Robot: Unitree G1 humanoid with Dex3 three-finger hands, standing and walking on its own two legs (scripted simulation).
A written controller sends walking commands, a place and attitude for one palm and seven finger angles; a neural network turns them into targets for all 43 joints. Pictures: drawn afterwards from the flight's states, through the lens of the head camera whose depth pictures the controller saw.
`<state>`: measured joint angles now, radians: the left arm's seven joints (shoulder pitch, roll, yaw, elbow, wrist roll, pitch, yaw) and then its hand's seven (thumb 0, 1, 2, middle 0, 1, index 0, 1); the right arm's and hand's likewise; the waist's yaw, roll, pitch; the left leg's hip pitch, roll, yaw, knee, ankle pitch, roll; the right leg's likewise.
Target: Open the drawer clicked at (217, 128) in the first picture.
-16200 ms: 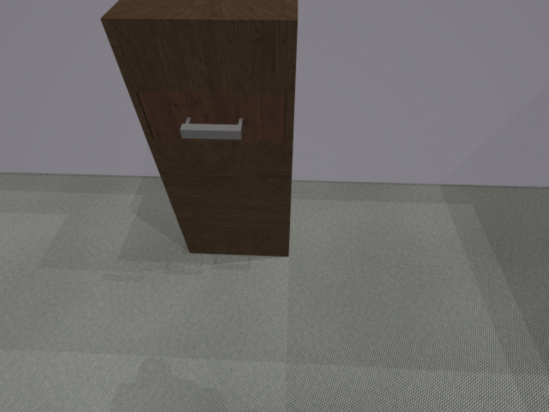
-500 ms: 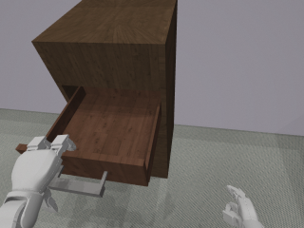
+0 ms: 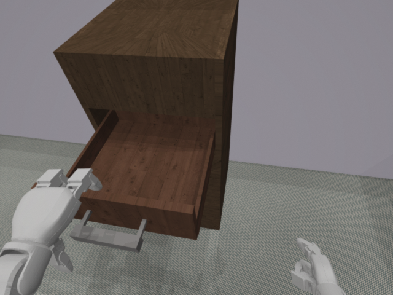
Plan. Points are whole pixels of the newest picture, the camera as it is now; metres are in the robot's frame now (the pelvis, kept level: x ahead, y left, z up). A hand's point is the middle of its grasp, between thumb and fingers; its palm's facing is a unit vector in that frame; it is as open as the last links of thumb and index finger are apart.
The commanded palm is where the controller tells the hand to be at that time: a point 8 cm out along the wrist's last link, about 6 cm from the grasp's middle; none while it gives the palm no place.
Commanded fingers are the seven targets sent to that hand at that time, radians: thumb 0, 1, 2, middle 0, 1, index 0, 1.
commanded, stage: draw the hand back to the body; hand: left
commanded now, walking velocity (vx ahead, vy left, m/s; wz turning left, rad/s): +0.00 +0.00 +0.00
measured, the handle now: (111, 228) +0.25 +0.26 -0.06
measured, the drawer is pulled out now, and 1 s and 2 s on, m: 0.29 0.29 0.29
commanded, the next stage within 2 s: step back with the hand held close in 1.50 s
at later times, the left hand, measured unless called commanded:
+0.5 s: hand (50, 226) +0.18 +0.28 +0.11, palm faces +0.04 -0.06 -1.00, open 13.8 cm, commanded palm +0.15 +0.28 +0.16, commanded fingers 0.00 -0.47 0.31 -0.30 -1.18 -0.30 -1.18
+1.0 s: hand (70, 199) +0.21 +0.23 +0.17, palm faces +0.37 -0.83 -0.42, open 11.3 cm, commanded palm +0.15 +0.27 +0.18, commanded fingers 0.00 0.41 0.69 -0.23 -0.62 -0.23 -0.62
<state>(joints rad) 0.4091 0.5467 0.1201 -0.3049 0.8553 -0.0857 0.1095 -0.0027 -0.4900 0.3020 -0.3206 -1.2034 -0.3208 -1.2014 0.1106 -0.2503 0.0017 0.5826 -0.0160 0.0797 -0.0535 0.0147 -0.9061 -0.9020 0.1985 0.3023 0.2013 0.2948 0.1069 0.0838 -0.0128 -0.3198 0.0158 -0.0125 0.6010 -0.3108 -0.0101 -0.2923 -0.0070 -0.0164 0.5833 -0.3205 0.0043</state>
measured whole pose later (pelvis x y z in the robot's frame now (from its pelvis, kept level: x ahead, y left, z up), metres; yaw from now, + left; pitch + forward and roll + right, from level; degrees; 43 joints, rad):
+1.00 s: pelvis +0.02 -0.01 +0.01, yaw +0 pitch -3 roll +0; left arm 0.53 0.33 0.28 -0.45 -0.06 -0.12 0.10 -0.01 0.08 0.55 -0.27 -0.83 -0.27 -0.83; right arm 0.19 -0.21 0.01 0.64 0.00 -0.16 -0.08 0.02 -0.90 -0.90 0.20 0.30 0.20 0.30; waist 0.05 0.07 0.03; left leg -0.11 0.03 -0.01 0.42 -0.26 -0.03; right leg -0.09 0.01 -0.02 0.40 -0.26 -0.01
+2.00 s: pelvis -0.02 +0.01 +0.01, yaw +0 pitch +2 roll +0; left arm 0.66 0.42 0.38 -0.62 -0.05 -0.17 0.11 0.01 0.89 0.90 -0.21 -0.30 -0.21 -0.30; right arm 0.15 -0.21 -0.03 0.53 0.02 -0.02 -0.07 0.02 -0.91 -0.90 0.20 0.30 0.20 0.29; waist -0.01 0.00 0.07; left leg -0.30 0.01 0.00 0.49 -0.22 0.00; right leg -0.28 -0.02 0.00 0.47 -0.23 0.02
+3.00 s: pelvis -0.21 -0.02 +0.01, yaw -3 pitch +2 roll -1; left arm 0.68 0.42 0.39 -0.73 -0.06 -0.18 0.15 0.01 0.89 0.90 -0.21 -0.30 -0.21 -0.30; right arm 0.11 -0.16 0.00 0.56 0.00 -0.12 -0.03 0.01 -0.91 -0.90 0.20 0.30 0.20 0.29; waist 0.01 -0.03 0.08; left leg -0.40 0.06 0.04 0.48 -0.11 0.00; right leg -0.38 0.02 -0.05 0.80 -0.47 0.02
